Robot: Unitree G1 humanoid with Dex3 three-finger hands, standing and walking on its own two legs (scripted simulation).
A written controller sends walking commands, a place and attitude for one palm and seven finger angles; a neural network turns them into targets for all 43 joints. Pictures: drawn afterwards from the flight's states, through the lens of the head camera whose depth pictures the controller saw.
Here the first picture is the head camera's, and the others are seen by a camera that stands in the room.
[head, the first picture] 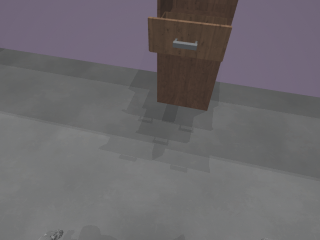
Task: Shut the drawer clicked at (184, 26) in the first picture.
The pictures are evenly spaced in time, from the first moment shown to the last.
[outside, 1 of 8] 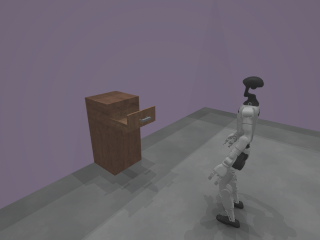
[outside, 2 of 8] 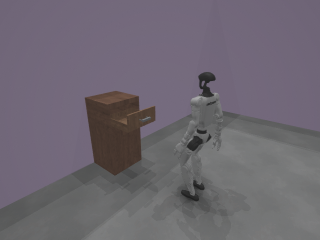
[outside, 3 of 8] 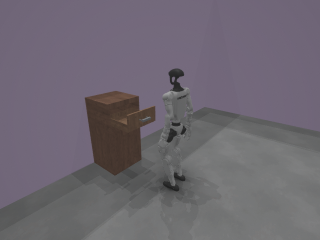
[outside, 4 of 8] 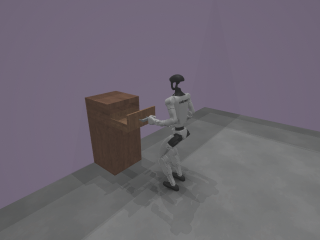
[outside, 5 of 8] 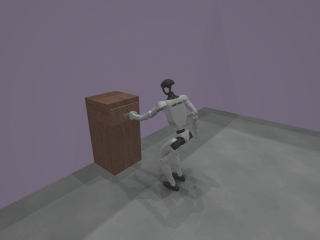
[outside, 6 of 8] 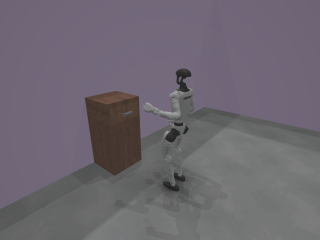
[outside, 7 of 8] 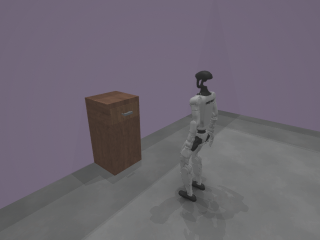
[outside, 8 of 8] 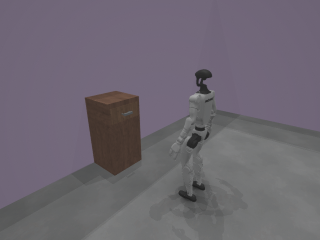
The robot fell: no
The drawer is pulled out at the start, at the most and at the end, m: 0.29 0.29 0.00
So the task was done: yes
